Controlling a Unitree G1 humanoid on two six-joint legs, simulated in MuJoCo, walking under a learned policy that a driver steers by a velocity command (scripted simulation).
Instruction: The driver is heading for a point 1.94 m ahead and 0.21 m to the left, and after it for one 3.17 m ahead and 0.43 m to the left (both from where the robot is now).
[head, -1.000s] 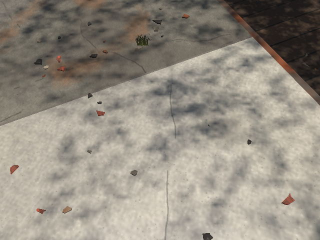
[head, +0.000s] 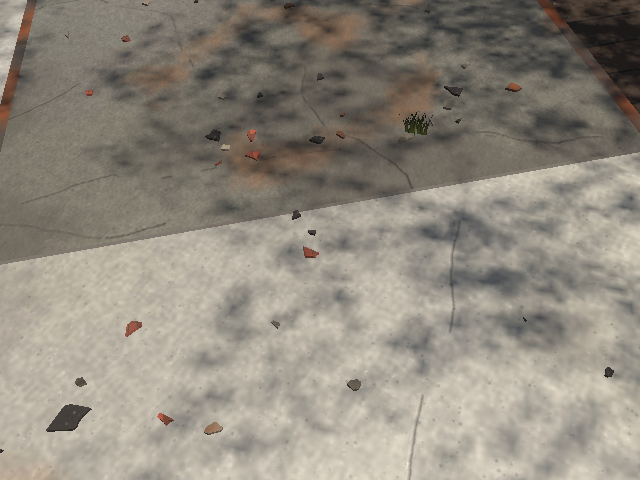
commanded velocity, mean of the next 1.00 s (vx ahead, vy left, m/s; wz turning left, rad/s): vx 0.35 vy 0.00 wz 0.31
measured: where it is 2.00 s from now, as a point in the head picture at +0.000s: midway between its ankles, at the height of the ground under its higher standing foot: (231, 310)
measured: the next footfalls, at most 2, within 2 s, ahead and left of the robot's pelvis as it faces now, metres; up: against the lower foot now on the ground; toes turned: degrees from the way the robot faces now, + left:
left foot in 0.22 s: +0.00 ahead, +0.12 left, +0.00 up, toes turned +10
right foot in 0.70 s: +0.39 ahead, +0.04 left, +0.00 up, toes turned +15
